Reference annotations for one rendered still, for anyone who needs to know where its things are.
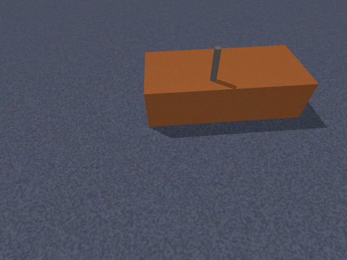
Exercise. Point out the can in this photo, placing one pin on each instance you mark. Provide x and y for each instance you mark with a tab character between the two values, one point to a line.
215	64

